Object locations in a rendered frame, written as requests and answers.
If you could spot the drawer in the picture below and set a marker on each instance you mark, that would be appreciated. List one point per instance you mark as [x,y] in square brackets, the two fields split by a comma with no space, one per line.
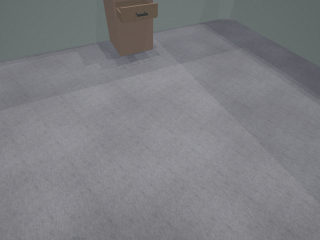
[126,10]

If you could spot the cabinet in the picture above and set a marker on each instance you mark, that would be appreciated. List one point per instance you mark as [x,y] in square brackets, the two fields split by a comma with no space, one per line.
[129,37]

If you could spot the handle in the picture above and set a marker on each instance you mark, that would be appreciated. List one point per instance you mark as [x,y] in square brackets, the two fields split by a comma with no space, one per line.
[142,14]

